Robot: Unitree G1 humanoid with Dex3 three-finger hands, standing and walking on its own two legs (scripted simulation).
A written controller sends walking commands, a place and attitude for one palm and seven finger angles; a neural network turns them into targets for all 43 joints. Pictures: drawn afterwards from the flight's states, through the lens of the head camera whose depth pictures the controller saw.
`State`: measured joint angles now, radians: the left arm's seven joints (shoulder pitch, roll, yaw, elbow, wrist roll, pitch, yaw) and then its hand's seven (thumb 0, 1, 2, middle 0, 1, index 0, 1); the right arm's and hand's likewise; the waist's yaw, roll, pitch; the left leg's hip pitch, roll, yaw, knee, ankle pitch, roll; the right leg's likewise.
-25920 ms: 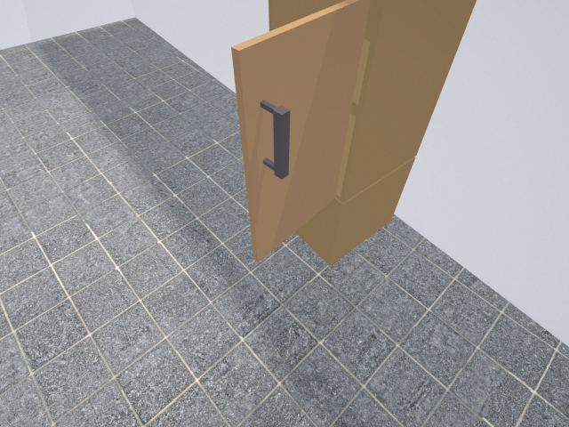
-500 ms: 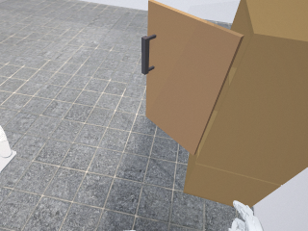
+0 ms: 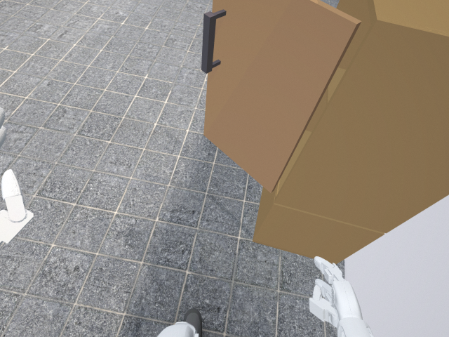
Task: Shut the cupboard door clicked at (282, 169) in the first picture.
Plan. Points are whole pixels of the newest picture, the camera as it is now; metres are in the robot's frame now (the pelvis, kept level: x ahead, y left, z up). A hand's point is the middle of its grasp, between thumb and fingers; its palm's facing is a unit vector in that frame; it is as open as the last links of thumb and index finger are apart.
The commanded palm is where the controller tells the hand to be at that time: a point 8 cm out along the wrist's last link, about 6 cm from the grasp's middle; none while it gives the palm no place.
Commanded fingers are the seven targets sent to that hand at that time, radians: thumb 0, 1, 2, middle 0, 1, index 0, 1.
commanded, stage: step back with the hand held close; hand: left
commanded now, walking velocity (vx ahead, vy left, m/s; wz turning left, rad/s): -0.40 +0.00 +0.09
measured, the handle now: (213, 42) +0.77 +0.12 +0.07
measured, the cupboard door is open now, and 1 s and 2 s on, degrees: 59 59 59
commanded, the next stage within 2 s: stop stepping back and stand still in 0.06 s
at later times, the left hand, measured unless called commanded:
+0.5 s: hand out of the picture +0.06 +0.27 +0.15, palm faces +0.48 -0.81 -0.34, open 7.4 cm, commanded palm +0.00 +0.30 +0.18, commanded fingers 0.00 0.90 0.90 -0.20 -0.30 -0.20 -0.30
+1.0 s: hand out of the picture +0.00 +0.31 +0.16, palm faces +0.56 -0.75 -0.35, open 7.4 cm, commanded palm -0.07 +0.33 +0.18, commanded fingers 0.00 0.90 0.90 -0.20 -0.30 -0.20 -0.30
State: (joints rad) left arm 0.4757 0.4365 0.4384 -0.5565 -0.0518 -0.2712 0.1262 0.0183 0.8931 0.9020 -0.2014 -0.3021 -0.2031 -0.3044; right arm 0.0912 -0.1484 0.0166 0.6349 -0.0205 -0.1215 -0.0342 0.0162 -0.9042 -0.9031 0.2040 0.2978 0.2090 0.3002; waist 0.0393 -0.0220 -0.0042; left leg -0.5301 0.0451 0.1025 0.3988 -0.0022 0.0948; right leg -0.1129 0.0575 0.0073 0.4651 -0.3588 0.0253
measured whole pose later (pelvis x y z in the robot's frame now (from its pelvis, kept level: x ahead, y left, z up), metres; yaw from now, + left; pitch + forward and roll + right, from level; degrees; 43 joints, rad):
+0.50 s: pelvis -0.13 +0.00 +0.00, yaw +1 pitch -1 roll +0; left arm 0.54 0.38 0.39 -0.46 -0.05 -0.13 0.18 0.02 0.89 0.90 -0.20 -0.30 -0.20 -0.30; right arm 0.29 -0.21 0.00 0.66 0.02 -0.05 -0.10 0.02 -0.91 -0.90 0.20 0.30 0.20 0.30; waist -0.04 -0.06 -0.08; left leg -0.31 0.00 0.05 0.55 -0.22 0.03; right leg -0.16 -0.03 -0.04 0.54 -0.37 0.02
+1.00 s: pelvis -0.19 +0.02 -0.01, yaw +5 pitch -2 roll +0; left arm 0.46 0.40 0.43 -0.48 -0.03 -0.18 0.20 0.02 0.89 0.90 -0.20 -0.30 -0.20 -0.30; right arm 0.23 -0.19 0.00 0.65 0.00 -0.09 -0.09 0.02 -0.91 -0.90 0.20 0.30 0.21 0.30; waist -0.02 -0.07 0.00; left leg -0.32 0.05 0.08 0.64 -0.27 0.00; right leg -0.34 -0.01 -0.02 0.84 -0.46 -0.01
